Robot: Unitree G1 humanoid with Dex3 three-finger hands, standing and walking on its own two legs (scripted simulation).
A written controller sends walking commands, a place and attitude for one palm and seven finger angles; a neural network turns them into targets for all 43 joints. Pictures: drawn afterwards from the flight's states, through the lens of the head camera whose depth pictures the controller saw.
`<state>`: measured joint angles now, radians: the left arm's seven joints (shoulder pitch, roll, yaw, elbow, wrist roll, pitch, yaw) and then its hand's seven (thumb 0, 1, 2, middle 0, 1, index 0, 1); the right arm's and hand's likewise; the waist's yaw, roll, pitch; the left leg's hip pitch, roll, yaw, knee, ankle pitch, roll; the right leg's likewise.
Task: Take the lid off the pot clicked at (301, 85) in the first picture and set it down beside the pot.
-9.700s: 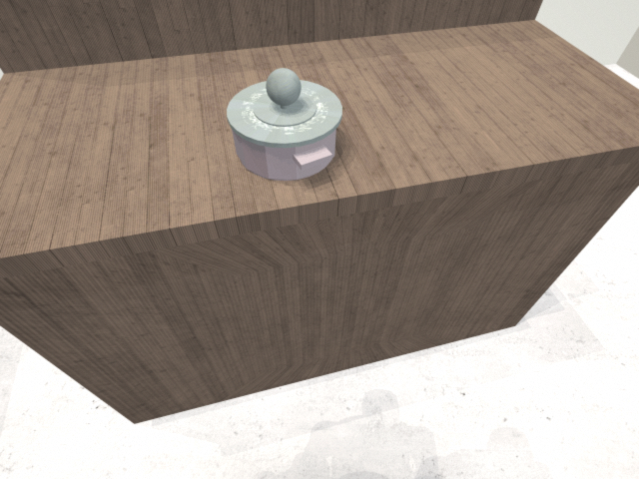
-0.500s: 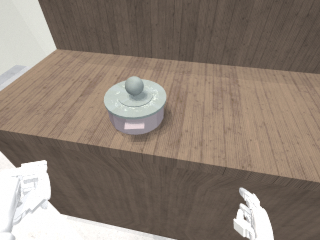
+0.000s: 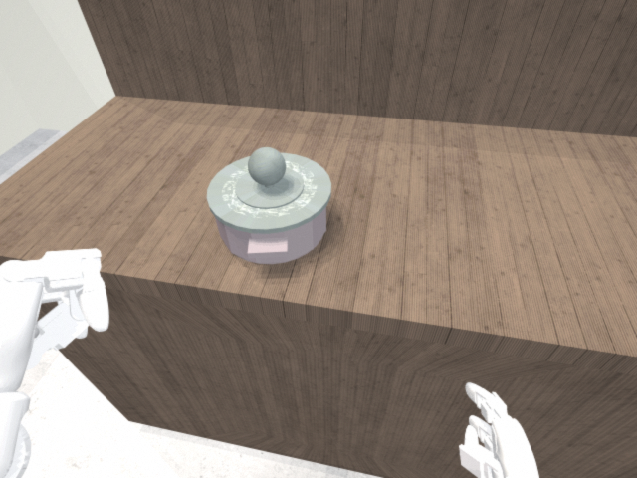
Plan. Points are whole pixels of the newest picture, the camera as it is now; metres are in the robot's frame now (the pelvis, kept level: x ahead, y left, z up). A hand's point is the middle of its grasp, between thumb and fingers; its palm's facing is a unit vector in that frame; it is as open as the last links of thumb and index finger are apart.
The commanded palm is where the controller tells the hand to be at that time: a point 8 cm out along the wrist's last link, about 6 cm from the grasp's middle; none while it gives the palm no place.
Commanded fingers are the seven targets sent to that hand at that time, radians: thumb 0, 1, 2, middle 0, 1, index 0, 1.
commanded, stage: reach forward and open the fingers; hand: left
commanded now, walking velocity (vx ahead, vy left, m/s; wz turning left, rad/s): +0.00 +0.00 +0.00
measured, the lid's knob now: (266, 166) +0.46 +0.14 +0.17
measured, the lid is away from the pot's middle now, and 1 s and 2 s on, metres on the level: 0.00 0.00 0.00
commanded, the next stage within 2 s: move the open hand above the knob in 1.52 s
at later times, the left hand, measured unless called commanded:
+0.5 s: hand (60, 291) +0.21 +0.27 +0.20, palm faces -0.02 +0.07 -1.00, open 4.7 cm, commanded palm +0.18 +0.26 +0.27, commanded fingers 0.00 -0.11 1.53 -1.02 -0.44 -1.02 -0.44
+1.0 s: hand (58, 254) +0.23 +0.27 +0.23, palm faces +0.01 +0.05 -1.00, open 9.9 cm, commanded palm +0.19 +0.27 +0.31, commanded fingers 0.00 -0.43 1.74 -0.88 -0.08 -0.88 -0.08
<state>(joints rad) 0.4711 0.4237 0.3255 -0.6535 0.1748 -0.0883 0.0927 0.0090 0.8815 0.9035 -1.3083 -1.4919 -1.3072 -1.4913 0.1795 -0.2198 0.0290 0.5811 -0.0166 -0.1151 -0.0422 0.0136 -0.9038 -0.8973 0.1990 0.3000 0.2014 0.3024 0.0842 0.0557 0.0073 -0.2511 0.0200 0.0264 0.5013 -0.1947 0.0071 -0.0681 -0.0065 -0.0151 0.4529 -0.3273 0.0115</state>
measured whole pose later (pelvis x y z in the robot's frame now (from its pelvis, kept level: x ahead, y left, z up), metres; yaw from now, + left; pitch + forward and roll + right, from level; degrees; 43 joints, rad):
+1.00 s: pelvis -0.07 +0.02 -0.01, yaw +2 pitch -5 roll -2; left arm -0.36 0.77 0.03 -0.16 0.71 0.06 -0.49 0.00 -0.41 1.72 -0.91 -0.11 -0.91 -0.11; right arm 0.09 -0.28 0.04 0.58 0.06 0.02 -0.01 0.01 -0.91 -0.90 0.20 0.30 0.20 0.30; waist 0.08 0.13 0.04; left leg -0.34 -0.02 0.01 0.48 -0.06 0.04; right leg -0.20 -0.04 -0.03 0.54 -0.27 0.03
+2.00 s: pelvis -0.07 -0.01 -0.01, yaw +2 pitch -6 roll -1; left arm -0.63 0.75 -0.14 0.09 0.74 0.07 -0.53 0.00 -0.42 1.73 -0.90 -0.09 -0.89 -0.09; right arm 0.11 -0.28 0.06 0.61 0.06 0.00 -0.04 0.01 -0.91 -0.90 0.20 0.30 0.20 0.30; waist 0.04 0.13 0.03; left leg -0.34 -0.01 -0.04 0.54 -0.10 0.00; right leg -0.21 -0.01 -0.04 0.62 -0.32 0.00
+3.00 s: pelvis -0.02 +0.00 +0.00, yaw +1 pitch +0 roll +0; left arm -0.94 0.60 -0.24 0.31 0.81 0.28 -0.55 0.00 -0.42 1.73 -0.89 -0.09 -0.89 -0.09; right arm 0.10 -0.28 0.04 0.61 0.07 0.08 0.02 0.01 -0.91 -0.90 0.20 0.30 0.20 0.30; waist 0.01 0.09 0.00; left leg -0.34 -0.03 -0.01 0.48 -0.14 0.02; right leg -0.19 -0.03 -0.02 0.53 -0.34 0.01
